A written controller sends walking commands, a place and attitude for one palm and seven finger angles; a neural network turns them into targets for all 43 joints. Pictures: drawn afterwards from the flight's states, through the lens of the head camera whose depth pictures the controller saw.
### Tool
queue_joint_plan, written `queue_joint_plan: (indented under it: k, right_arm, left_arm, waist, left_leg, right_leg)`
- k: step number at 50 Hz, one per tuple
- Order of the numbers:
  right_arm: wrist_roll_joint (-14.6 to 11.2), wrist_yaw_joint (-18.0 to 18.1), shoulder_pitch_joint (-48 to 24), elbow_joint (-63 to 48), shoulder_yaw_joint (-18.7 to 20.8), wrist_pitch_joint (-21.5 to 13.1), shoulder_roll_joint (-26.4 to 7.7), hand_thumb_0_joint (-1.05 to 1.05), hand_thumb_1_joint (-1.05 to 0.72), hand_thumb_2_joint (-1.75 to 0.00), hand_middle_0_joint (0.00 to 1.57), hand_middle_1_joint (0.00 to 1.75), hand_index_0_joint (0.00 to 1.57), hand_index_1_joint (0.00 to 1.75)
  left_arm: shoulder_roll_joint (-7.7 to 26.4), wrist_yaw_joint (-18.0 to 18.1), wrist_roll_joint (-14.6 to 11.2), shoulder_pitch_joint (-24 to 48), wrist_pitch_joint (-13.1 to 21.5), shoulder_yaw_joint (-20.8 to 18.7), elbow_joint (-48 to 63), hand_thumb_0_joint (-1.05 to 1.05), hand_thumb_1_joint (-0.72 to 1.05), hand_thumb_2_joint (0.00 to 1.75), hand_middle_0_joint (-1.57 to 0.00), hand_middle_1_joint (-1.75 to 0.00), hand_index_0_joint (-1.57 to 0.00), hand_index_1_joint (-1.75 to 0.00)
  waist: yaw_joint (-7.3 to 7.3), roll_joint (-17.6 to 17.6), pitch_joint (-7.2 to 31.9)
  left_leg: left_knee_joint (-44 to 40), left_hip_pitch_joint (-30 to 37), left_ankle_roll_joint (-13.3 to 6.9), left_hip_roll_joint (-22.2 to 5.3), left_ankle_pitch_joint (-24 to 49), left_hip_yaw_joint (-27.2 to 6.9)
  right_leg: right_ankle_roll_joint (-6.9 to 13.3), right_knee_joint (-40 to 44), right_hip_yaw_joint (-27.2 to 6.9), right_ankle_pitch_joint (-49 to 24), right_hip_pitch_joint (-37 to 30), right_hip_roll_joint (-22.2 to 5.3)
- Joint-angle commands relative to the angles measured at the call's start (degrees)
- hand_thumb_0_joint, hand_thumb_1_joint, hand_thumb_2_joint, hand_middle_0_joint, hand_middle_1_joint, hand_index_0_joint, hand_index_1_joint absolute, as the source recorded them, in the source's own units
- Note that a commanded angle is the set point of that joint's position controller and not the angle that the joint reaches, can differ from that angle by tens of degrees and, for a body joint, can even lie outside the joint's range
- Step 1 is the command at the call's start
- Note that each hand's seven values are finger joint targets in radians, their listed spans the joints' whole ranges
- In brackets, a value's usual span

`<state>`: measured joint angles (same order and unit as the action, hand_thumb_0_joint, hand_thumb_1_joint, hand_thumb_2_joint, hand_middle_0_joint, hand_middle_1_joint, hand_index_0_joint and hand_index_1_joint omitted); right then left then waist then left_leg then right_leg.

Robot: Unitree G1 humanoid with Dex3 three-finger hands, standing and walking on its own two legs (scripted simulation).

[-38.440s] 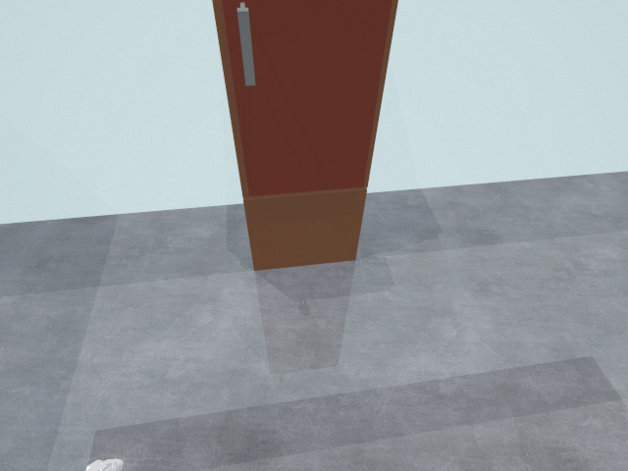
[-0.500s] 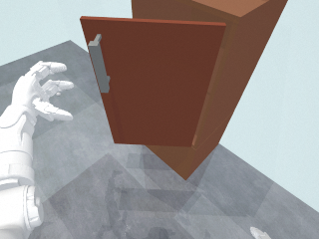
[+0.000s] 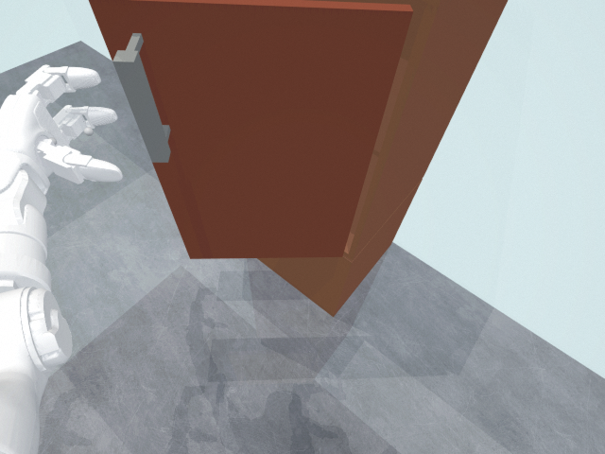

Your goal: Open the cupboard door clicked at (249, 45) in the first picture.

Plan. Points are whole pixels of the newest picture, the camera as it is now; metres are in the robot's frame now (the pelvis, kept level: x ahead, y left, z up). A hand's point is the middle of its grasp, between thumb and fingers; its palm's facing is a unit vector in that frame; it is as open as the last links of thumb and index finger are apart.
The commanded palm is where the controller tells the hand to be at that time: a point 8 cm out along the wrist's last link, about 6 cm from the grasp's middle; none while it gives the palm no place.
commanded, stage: move the hooked fingers beside the handle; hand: left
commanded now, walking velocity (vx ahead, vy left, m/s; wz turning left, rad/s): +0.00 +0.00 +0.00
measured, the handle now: (149, 102) +0.55 +0.19 +0.15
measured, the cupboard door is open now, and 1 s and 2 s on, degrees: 42 42 41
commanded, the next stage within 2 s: slide the fingers in behind the handle in 0.90 s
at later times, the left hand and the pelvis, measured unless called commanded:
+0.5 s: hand (90, 128) +0.49 +0.25 +0.15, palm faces +0.01 -1.00 +0.01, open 14.0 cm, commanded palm +0.47 +0.30 +0.15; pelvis +0.01 +0.00 +0.00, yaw -1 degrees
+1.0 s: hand (95, 126) +0.49 +0.24 +0.15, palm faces +0.01 -1.00 +0.01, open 14.0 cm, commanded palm +0.47 +0.29 +0.15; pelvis +0.00 +0.00 -0.01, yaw +0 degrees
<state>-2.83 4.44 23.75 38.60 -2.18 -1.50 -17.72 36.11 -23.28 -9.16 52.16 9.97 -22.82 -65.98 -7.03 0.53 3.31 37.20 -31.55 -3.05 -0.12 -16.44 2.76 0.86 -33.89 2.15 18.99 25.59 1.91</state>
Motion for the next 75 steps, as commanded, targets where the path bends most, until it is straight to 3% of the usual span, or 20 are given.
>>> queue_joint_plan:
  k: [1,5,12,14,22,29,35,39,43,44,48,50,53,58,64,68,69,71,73,75]
  right_arm:
    - [0.22,0.53,6.04,-4.2,3.98,-0.71,-10.33,0.0,-0.9,-0.9,0.2,0.3,0.2,0.3]
    - [0.32,0.63,7.21,-4.05,3.83,0.19,-10.8,0.0,-0.9,-0.9,0.2,0.3,0.2,0.3]
    - [0.35,0.29,7.86,-5.62,4.01,1.62,-10.42,0.0,-0.9,-0.9,0.2,0.3,0.2,0.3]
    - [0.34,0.36,8.1,-6.07,4.3,2.1,-10.61,0.0,-0.9,-0.9,0.2,0.3,0.2,0.3]
    - [0.03,0.2,6.93,-5.47,4.41,2.58,-9.86,0.0,-0.9,-0.9,0.2,0.3,0.2,0.3]
    - [-0.12,0.28,6.13,-5.68,4.01,2.49,-10.07,0.0,-0.9,-0.9,0.2,0.3,0.2,0.3]
    - [-0.24,0.42,5.23,-6.08,3.65,2.29,-9.76,0.0,-0.9,-0.9,0.2,0.3,0.2,0.3]
    - [-0.24,0.74,5.72,-5.86,3.51,2.08,-10.37,0.0,-0.9,-0.9,0.2,0.3,0.2,0.3]
    - [0.03,0.75,6.11,-5.74,3.5,1.75,-9.96,0.0,-0.9,-0.9,0.2,0.3,0.2,0.3]
    - [0.15,0.69,6.41,-5.39,3.72,1.8,-10.36,0.0,-0.9,-0.9,0.2,0.3,0.2,0.3]
    - [0.22,0.73,6.84,-4.89,3.45,1.77,-10.12,0.0,-0.9,-0.9,0.2,0.3,0.2,0.3]
    - [0.23,0.63,6.92,-5.2,3.5,1.92,-10.43,0.0,-0.9,-0.9,0.2,0.3,0.2,0.3]
    - [0.35,0.49,7.36,-5.09,3.59,1.91,-10.03,0.0,-0.9,-0.9,0.2,0.3,0.2,0.3]
    - [0.55,0.14,7.91,-5.29,3.95,1.89,-9.86,0.0,-0.9,-0.9,0.2,0.3,0.2,0.3]
    - [0.37,-0.3,7.34,-5.56,3.96,2.1,-9.82,0.0,-0.9,-0.9,0.2,0.3,0.2,0.3]
    - [0.67,-0.72,7.27,-6.09,4.2,1.79,-9.13,0.0,-0.9,-0.9,0.2,0.3,0.2,0.3]
    - [0.6,-0.87,7.18,-6.05,4.45,1.78,-9.41,0.0,-0.9,-0.9,0.2,0.3,0.2,0.3]
    - [0.39,-0.99,6.44,-6.19,4.24,1.89,-9.01,0.0,-0.9,-0.9,0.2,0.3,0.2,0.3]
    - [0.29,-0.67,6.54,-6.0,3.95,1.94,-9.12,0.0,-0.9,-0.9,0.2,0.3,0.2,0.3]
    - [0.13,-0.61,5.79,-6.32,3.94,1.8,-9.1,0.0,-0.9,-0.9,0.2,0.3,0.2,0.3]
  left_arm:
    - [18.14,0.95,-0.16,28.36,4.02,-3.04,10.21,0.0,-0.5,0.3,-0.3,-1.2,-0.3,-1.2]
    - [20.87,1.39,0.79,30.9,4.39,-3.95,7.06,0.0,-0.5,0.3,-0.3,-1.2,-0.3,-1.2]
    - [21.13,-0.77,0.71,26.23,4.68,-4.37,7.07,0.0,-0.5,0.3,-0.3,-1.2,-0.3,-1.2]
    - [23.77,-1.1,0.09,24.59,5.19,-7.24,9.56,0.0,-0.5,0.3,-0.3,-1.2,-0.3,-1.2]
    - [17.3,-1.21,-1.39,26.65,4.3,-2.71,13.46,0.0,-0.5,0.3,-0.3,-1.2,-0.3,-1.2]
    - [20.14,0.19,-0.64,26.53,4.07,-4.65,11.69,0.0,-0.5,0.3,-0.3,-1.2,-0.3,-1.2]
    - [16.12,0.04,-0.91,28.49,4.37,-1.08,10.49,0.0,-0.5,0.3,-0.3,-1.2,-0.3,-1.2]
    - [20.02,0.22,-0.64,28.51,4.37,-3.85,8.18,0.0,-0.5,0.3,-0.3,-1.2,-0.3,-1.2]
    - [16.35,0.52,-0.71,31.65,5.28,-0.73,9.75,0.0,-0.5,0.3,-0.3,-1.2,-0.3,-1.2]
    - [18.88,0.58,-0.37,31.87,5.75,-2.84,10.43,0.0,-0.5,0.3,-0.3,-1.2,-0.3,-1.2]
    - [16.45,0.61,-0.87,32.48,5.31,-1.06,8.03,0.0,-0.5,0.3,-0.3,-1.2,-0.3,-1.2]
    - [19.84,0.84,-0.07,30.49,5.16,-3.45,8.25,0.0,-0.5,0.3,-0.3,-1.2,-0.3,-1.2]
    - [16.58,1.22,-0.41,30.96,5.03,-1.41,8.0,0.0,-0.5,0.3,-0.3,-1.2,-0.3,-1.2]
    - [17.25,1.91,-0.58,29.85,6.04,-2.94,12.07,0.0,-0.5,0.3,-0.3,-1.2,-0.3,-1.2]
    - [16.09,3.25,-0.13,28.21,4.3,-2.71,11.2,0.0,-0.5,0.3,-0.3,-1.2,-0.3,-1.2]
    - [12.89,4.4,-0.63,27.24,5.48,-1.6,15.83,0.0,-0.5,0.3,-0.3,-1.2,-0.3,-1.2]
    - [14.62,4.52,-0.63,26.15,5.56,-3.53,16.55,0.0,-0.5,0.3,-0.3,-1.2,-0.3,-1.2]
    - [11.05,4.31,-1.08,24.94,4.57,-1.1,14.93,0.0,-0.5,0.3,-0.3,-1.2,-0.3,-1.2]
    - [11.84,4.72,-1.23,25.86,3.62,-1.34,12.46,0.0,-0.5,0.3,-0.3,-1.2,-0.3,-1.2]
    - [12.25,5.22,-0.3,26.75,3.23,-1.03,12.98,0.0,-0.5,0.3,-0.3,-1.2,-0.3,-1.2]
  waist:
    - [-0.3,6.09,21.61]
    - [-1.39,4.56,20.92]
    - [-0.19,5.9,22.83]
    - [1.05,6.35,25.98]
    - [-0.74,8.91,22.45]
    - [-0.24,6.95,22.37]
    - [-1.39,6.24,20.96]
    - [-0.91,4.76,21.38]
    - [-1.94,6.72,22.11]
    - [-1.25,7.15,24.69]
    - [-2.17,6.58,21.74]
    - [-0.9,7.38,24.18]
    - [-1.79,6.8,22.04]
    - [-0.4,8.84,26.06]
    - [-0.31,7.57,22.44]
    - [0.07,8.17,25.16]
    - [0.73,7.31,27.13]
    - [0.13,5.99,23.88]
    - [-0.41,3.53,19.87]
    - [-0.47,5.03,20.57]
  left_leg:
    - [-1.12,21.99,0.67,-1.33,19.93,-6.14]
    - [-0.48,19.33,0.33,-1.26,18.37,-5.94]
    - [0.47,18.41,0.2,-1.1,20.99,-4.71]
    - [0.92,20.5,0.2,-1.18,24.37,-4.65]
    - [0.76,23.14,0.39,-1.61,23.55,-5.3]
    - [0.98,20.86,0.24,-1.25,22.96,-5.12]
    - [1.04,20.79,0.4,-1.33,20.46,-5.67]
    - [1.15,18.77,0.22,-1.19,18.71,-5.61]
    - [1.51,20.57,0.34,-1.24,19.64,-6.2]
    - [1.62,21.91,0.65,-1.52,20.55,-6.58]
    - [1.49,20.08,0.39,-1.32,18.68,-6.56]
    - [1.45,20.15,0.53,-1.32,19.43,-6.5]
    - [1.62,19.59,0.36,-1.35,19.28,-6.23]
    - [1.92,22.33,0.79,-1.53,23.17,-6.46]
    - [1.36,20.1,0.51,-1.56,20.83,-5.73]
    - [1.94,23.47,0.79,-1.75,25.94,-6.21]
    - [2.14,24.21,0.85,-1.87,26.64,-6.14]
    - [1.7,22.6,0.77,-1.78,24.82,-5.74]
    - [1.18,18.54,0.2,-1.35,21.11,-5.16]
    - [0.92,18.55,0.19,-1.17,19.04,-4.98]
  right_leg:
    - [0.17,2.97,-1.08,-16.92,3.75,0.49]
    - [-0.09,2.84,-1.47,-16.96,3.79,0.57]
    - [-0.23,2.03,-1.62,-20.93,1.77,0.87]
    - [-0.12,1.52,-1.54,-23.31,0.47,1.1]
    - [0.0,2.36,-0.89,-20.36,4.7,1.27]
    - [0.02,1.72,-1.25,-21.65,2.77,0.93]
    - [-0.06,1.85,-1.14,-19.23,4.75,0.82]
    - [-0.06,1.68,-1.52,-18.71,3.83,0.63]
    - [0.11,1.4,-1.05,-17.58,5.5,0.69]
    - [0.06,1.05,-1.16,-18.06,5.25,0.8]
    - [0.14,1.55,-0.87,-16.4,6.05,0.81]
    - [0.15,1.17,-1.2,-17.34,4.95,0.86]
    - [0.13,1.4,-0.79,-16.87,5.65,0.98]
    - [0.44,0.65,-0.53,-18.59,4.47,1.22]
    - [0.12,1.06,-0.64,-18.25,5.16,1.36]
    - [0.43,0.48,-0.14,-20.03,4.27,1.5]
    - [0.22,0.3,-0.51,-21.24,3.48,1.6]
    - [0.09,0.74,-0.31,-20.85,3.9,1.55]
    - [0.08,1.33,-0.39,-19.92,2.98,1.28]
    - [-0.04,1.35,-0.92,-19.13,3.39,1.03]
